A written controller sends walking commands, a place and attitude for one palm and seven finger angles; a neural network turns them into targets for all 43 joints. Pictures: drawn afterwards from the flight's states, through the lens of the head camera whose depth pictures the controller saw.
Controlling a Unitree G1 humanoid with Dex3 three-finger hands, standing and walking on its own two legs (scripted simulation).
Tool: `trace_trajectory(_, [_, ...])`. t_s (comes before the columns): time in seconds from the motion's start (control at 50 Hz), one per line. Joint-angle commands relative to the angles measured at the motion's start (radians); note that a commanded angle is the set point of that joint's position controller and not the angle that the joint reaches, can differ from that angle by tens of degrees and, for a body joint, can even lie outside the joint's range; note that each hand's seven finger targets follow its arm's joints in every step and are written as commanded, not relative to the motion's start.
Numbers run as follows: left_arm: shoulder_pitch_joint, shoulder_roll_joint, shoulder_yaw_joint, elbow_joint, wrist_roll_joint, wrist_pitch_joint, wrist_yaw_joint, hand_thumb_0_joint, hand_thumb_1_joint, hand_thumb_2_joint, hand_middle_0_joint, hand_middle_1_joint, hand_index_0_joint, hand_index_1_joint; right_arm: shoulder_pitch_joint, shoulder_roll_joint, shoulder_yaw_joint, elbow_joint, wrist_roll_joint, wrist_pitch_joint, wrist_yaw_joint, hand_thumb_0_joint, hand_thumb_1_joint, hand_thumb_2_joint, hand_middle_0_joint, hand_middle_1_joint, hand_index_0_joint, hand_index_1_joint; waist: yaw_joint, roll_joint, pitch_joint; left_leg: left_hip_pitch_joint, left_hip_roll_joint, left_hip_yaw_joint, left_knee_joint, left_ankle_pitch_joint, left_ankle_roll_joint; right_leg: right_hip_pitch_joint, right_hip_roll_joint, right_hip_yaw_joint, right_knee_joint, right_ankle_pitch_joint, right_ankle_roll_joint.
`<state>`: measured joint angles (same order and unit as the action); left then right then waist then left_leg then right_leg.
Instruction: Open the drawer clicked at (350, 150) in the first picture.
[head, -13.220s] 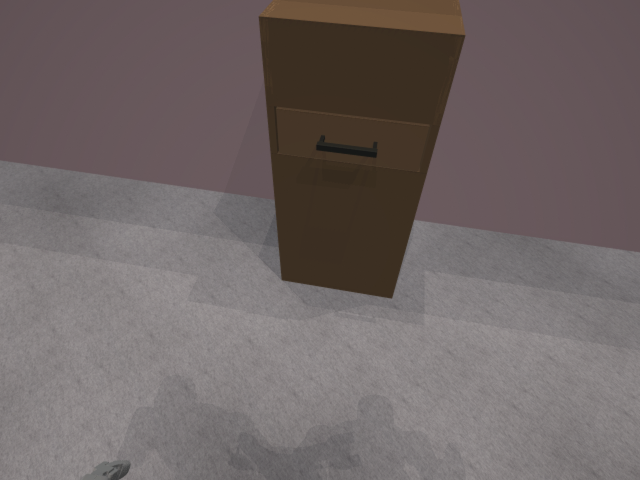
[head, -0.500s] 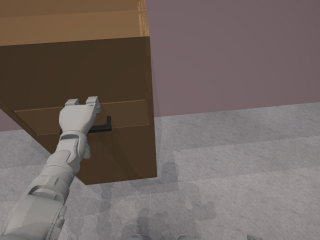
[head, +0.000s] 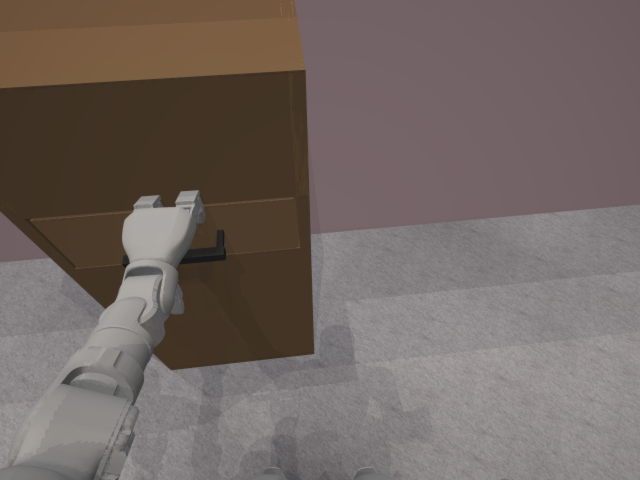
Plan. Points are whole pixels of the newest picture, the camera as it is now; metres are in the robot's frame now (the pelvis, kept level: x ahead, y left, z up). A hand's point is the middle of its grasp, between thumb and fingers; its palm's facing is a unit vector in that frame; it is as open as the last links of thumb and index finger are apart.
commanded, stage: move the hooked fingers above the handle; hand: left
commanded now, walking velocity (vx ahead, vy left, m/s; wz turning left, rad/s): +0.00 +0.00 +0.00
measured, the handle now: (176, 248) +0.47 +0.22 -0.06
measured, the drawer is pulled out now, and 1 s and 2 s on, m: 0.00 0.00 0.00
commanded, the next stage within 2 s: none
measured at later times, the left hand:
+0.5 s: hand (173, 252) +0.43 +0.20 +0.00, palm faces +0.00 -0.01 -1.00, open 13.5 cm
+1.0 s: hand (173, 252) +0.43 +0.20 +0.00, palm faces -0.01 -0.01 -1.00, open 13.5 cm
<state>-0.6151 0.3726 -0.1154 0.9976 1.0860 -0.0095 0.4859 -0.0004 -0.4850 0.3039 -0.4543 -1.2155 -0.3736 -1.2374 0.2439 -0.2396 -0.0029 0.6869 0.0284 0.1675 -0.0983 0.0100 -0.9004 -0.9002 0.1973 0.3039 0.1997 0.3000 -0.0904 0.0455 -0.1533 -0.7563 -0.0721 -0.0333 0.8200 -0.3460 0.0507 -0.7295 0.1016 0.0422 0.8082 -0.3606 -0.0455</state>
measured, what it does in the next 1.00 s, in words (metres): stands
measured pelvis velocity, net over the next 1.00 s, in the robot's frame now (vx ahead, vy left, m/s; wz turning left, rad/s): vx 0.01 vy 0.00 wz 0.00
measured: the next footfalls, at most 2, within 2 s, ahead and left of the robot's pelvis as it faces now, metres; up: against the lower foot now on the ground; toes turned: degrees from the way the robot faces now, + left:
none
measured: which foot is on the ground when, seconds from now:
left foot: down 0.00-1.00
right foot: down 0.00-1.00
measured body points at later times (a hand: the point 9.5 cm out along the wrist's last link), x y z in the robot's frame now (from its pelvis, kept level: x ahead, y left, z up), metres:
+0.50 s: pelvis +0.00 +0.00 +0.00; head +0.07 -0.01 +0.44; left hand +0.42 +0.20 +0.05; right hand +0.08 -0.26 -0.13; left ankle +0.02 +0.09 -0.70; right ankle +0.01 -0.09 -0.70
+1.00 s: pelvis +0.01 +0.00 +0.00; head +0.08 -0.02 +0.45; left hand +0.42 +0.20 +0.05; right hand +0.09 -0.27 -0.13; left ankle +0.02 +0.09 -0.70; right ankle +0.01 -0.09 -0.70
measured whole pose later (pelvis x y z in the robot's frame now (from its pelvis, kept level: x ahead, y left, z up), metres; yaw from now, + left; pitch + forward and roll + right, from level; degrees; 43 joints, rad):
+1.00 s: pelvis +0.01 +0.00 +0.00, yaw +0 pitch +16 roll +0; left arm -0.58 0.38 -0.10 0.96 1.09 -0.04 0.47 0.00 -0.48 0.30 -0.46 -1.22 -0.38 -1.22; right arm 0.23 -0.24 -0.01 0.69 0.03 0.16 -0.10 0.01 -0.90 -0.90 0.20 0.30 0.20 0.30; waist -0.08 0.05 -0.15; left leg -0.73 -0.07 -0.04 0.81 -0.35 0.05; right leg -0.71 0.11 0.04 0.80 -0.37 -0.05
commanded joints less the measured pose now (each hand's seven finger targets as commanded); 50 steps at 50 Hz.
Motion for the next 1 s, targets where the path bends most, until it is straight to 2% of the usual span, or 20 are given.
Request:
trace_trajectory(0.0, [-0.518, 0.450, 0.198, -0.198, -0.030, 0.069, 0.043, 0.000, -0.500, 0.300, -0.300, -1.200, -0.300, -1.200, 0.035, -0.144, -0.053, -0.096, -0.009, -0.031, -0.006, 0.000, -0.900, -0.900, 0.200, 0.300, 0.200, 0.300, 0.027, 0.004, -0.359, 0.151, 0.008, 0.029, -0.095, 0.088, 0.014, 0.236, -0.056, 0.019, -0.148, 0.111, 0.015])
trace_trajectory(0.02, [-0.499, 0.455, 0.206, -0.189, -0.030, 0.068, 0.043, 0.000, -0.500, 0.300, -0.300, -1.200, -0.300, -1.200, 0.034, -0.145, -0.051, -0.098, -0.009, -0.029, -0.005, 0.000, -0.900, -0.900, 0.200, 0.300, 0.200, 0.300, 0.034, -0.011, -0.353, 0.145, 0.008, 0.026, -0.096, 0.089, 0.013, 0.238, -0.054, 0.018, -0.146, 0.106, 0.014])
trace_trajectory(0.06, [-0.535, 0.426, 0.187, -0.188, -0.026, 0.061, 0.042, 0.000, -0.500, 0.300, -0.300, -1.200, -0.300, -1.200, 0.033, -0.140, -0.054, -0.098, -0.010, -0.031, -0.004, 0.000, -0.900, -0.900, 0.200, 0.300, 0.200, 0.300, 0.014, -0.008, -0.331, 0.146, 0.011, 0.021, -0.095, 0.073, 0.013, 0.208, -0.054, 0.011, -0.148, 0.080, 0.013])
trace_trajectory(0.08, [-0.511, 0.432, 0.193, -0.190, -0.026, 0.055, 0.044, 0.000, -0.500, 0.300, -0.300, -1.200, -0.300, -1.200, 0.037, -0.145, -0.056, -0.102, -0.010, -0.035, -0.003, 0.000, -0.900, -0.900, 0.200, 0.300, 0.200, 0.300, 0.026, -0.008, -0.337, 0.147, 0.010, 0.024, -0.096, 0.065, 0.014, 0.209, -0.054, 0.013, -0.149, 0.070, 0.014])
trace_trajectory(0.16, [-0.523, 0.441, 0.205, -0.200, -0.023, 0.046, 0.051, 0.000, -0.500, 0.300, -0.300, -1.200, -0.300, -1.200, 0.035, -0.144, -0.058, -0.098, -0.014, -0.039, -0.002, 0.000, -0.900, -0.900, 0.200, 0.300, 0.200, 0.300, 0.021, -0.026, -0.359, 0.145, 0.011, 0.022, -0.088, 0.077, 0.015, 0.224, -0.054, 0.016, -0.144, 0.088, 0.014])
trace_trajectory(0.18, [-0.506, 0.467, 0.223, -0.210, -0.022, 0.043, 0.054, 0.000, -0.500, 0.300, -0.300, -1.200, -0.300, -1.200, 0.038, -0.148, -0.058, -0.097, -0.014, -0.039, -0.001, 0.000, -0.900, -0.900, 0.200, 0.300, 0.200, 0.300, 0.034, -0.016, -0.380, 0.148, 0.010, 0.026, -0.087, 0.088, 0.015, 0.237, -0.055, 0.021, -0.140, 0.104, 0.015])
trace_trajectory(0.2, [-0.507, 0.462, 0.219, -0.208, -0.019, 0.043, 0.055, 0.000, -0.500, 0.300, -0.300, -1.200, -0.300, -1.200, 0.036, -0.147, -0.059, -0.098, -0.014, -0.038, -0.002, 0.000, -0.900, -0.900, 0.200, 0.300, 0.200, 0.300, 0.026, -0.037, -0.373, 0.143, 0.011, 0.023, -0.085, 0.089, 0.015, 0.234, -0.055, 0.020, -0.139, 0.108, 0.016])
trace_trajectory(0.28, [-0.494, 0.450, 0.212, -0.216, -0.021, 0.044, 0.059, 0.000, -0.500, 0.300, -0.300, -1.200, -0.300, -1.200, 0.033, -0.144, -0.059, -0.095, -0.015, -0.037, 0.002, 0.000, -0.900, -0.900, 0.200, 0.300, 0.200, 0.300, 0.034, 0.003, -0.372, 0.147, 0.009, 0.028, -0.086, 0.101, 0.013, 0.236, -0.055, 0.022, -0.137, 0.123, 0.014])
trace_trajectory(0.4, [-0.524, 0.459, 0.207, -0.215, -0.019, 0.058, 0.063, 0.000, -0.500, 0.300, -0.300, -1.200, -0.300, -1.200, 0.030, -0.147, -0.058, -0.092, -0.012, -0.035, -0.001, 0.000, -0.900, -0.900, 0.200, 0.300, 0.200, 0.300, 0.020, -0.014, -0.357, 0.148, 0.011, 0.026, -0.090, 0.086, 0.014, 0.224, -0.054, 0.020, -0.145, 0.102, 0.016])
trace_trajectory(0.42, [-0.521, 0.472, 0.219, -0.232, -0.016, 0.056, 0.065, 0.000, -0.500, 0.300, -0.300, -1.200, -0.300, -1.200, 0.032, -0.148, -0.058, -0.093, -0.013, -0.035, -0.001, 0.000, -0.900, -0.900, 0.200, 0.300, 0.200, 0.300, 0.031, -0.003, -0.380, 0.160, 0.010, 0.025, -0.089, 0.108, 0.013, 0.233, -0.053, 0.017, -0.137, 0.122, 0.013])
trace_trajectory(0.46, [-0.526, 0.448, 0.208, -0.228, -0.021, 0.059, 0.062, 0.000, -0.500, 0.300, -0.300, -1.200, -0.300, -1.200, 0.029, -0.144, -0.058, -0.092, -0.016, -0.030, -0.002, 0.000, -0.900, -0.900, 0.200, 0.300, 0.200, 0.300, 0.025, -0.005, -0.392, 0.169, 0.009, 0.024, -0.089, 0.121, 0.012, 0.244, -0.053, 0.014, -0.137, 0.139, 0.013])
trace_trajectory(0.52, [-0.488, 0.459, 0.218, -0.218, -0.027, 0.065, 0.058, 0.000, -0.500, 0.300, -0.300, -1.200, -0.300, -1.200, 0.026, -0.145, -0.058, -0.092, -0.013, -0.028, -0.004, 0.000, -0.900, -0.900, 0.200, 0.300, 0.200, 0.300, 0.035, -0.016, -0.373, 0.159, 0.007, 0.031, -0.091, 0.124, 0.013, 0.259, -0.054, 0.022, -0.144, 0.155, 0.016])
trace_trajectory(0.54, [-0.502, 0.438, 0.200, -0.217, -0.029, 0.066, 0.055, 0.000, -0.500, 0.300, -0.300, -1.200, -0.300, -1.200, 0.026, -0.143, -0.058, -0.093, -0.012, -0.029, -0.003, 0.000, -0.900, -0.900, 0.200, 0.300, 0.200, 0.300, 0.024, -0.019, -0.355, 0.158, 0.008, 0.031, -0.094, 0.120, 0.013, 0.254, -0.055, 0.020, -0.149, 0.155, 0.017])
trace_trajectory(0.56, [-0.510, 0.457, 0.219, -0.232, -0.031, 0.060, 0.054, 0.000, -0.500, 0.300, -0.300, -1.200, -0.300, -1.200, 0.021, -0.143, -0.058, -0.093, -0.013, -0.029, -0.003, 0.000, -0.900, -0.900, 0.200, 0.300, 0.200, 0.300, 0.032, -0.018, -0.374, 0.164, 0.007, 0.028, -0.093, 0.127, 0.013, 0.267, -0.055, 0.023, -0.146, 0.158, 0.015])
trace_trajectory(0.68, [-0.500, 0.437, 0.201, -0.225, -0.023, 0.052, 0.047, 0.000, -0.500, 0.300, -0.300, -1.200, -0.300, -1.200, 0.022, -0.142, -0.060, -0.096, -0.013, -0.030, -0.004, 0.000, -0.900, -0.900, 0.200, 0.300, 0.200, 0.300, 0.028, 0.002, -0.360, 0.174, 0.008, 0.029, -0.094, 0.124, 0.012, 0.245, -0.054, 0.022, -0.148, 0.150, 0.015])
trace_trajectory(0.74, [-0.494, 0.458, 0.214, -0.217, -0.022, 0.053, 0.047, 0.000, -0.500, 0.300, -0.300, -1.200, -0.300, -1.200, 0.024, -0.143, -0.057, -0.096, -0.011, -0.032, -0.006, 0.000, -0.900, -0.900, 0.200, 0.300, 0.200, 0.300, 0.029, -0.032, -0.342, 0.150, 0.006, 0.030, -0.094, 0.107, 0.015, 0.258, -0.056, 0.026, -0.154, 0.139, 0.016])
trace_trajectory(0.86, [-0.491, 0.463, 0.226, -0.235, -0.027, 0.049, 0.045, 0.000, -0.500, 0.300, -0.300, -1.200, -0.300, -1.200, 0.020, -0.139, -0.058, -0.096, -0.014, -0.030, -0.005, 0.000, -0.900, -0.900, 0.200, 0.300, 0.200, 0.300, 0.037, -0.015, -0.382, 0.154, 0.003, 0.031, -0.085, 0.142, 0.013, 0.286, -0.056, 0.030, -0.141, 0.187, 0.016])
trace_trajectory(0.9, [-0.485, 0.449, 0.208, -0.219, -0.031, 0.052, 0.043, 0.000, -0.500, 0.300, -0.300, -1.200, -0.300, -1.200, 0.023, -0.140, -0.058, -0.093, -0.011, -0.033, -0.008, 0.000, -0.900, -0.900, 0.200, 0.300, 0.200, 0.300, 0.024, -0.032, -0.347, 0.140, 0.004, 0.035, -0.085, 0.110, 0.015, 0.269, -0.058, 0.033, -0.153, 0.162, 0.021])
trace_trajectory(0.94, [-0.487, 0.474, 0.223, -0.223, -0.030, 0.050, 0.043, 0.000, -0.500, 0.300, -0.300, -1.200, -0.300, -1.200, 0.019, -0.142, -0.056, -0.094, -0.009, -0.033, -0.010, 0.000, -0.900, -0.900, 0.200, 0.300, 0.200, 0.300, 0.029, -0.034, -0.346, 0.133, 0.003, 0.033, -0.087, 0.102, 0.015, 0.273, -0.058, 0.037, -0.154, 0.152, 0.019])
trace_trajectory(0.98, [-0.500, 0.467, 0.213, -0.228, -0.025, 0.049, 0.042, 0.000, -0.500, 0.300, -0.300, -1.200, -0.300, -1.200, 0.021, -0.141, -0.056, -0.095, -0.008, -0.033, -0.010, 0.000, -0.900, -0.900, 0.200, 0.300, 0.200, 0.300, 0.030, -0.006, -0.355, 0.140, 0.002, 0.033, -0.088, 0.110, 0.014, 0.266, -0.058, 0.034, -0.148, 0.155, 0.018])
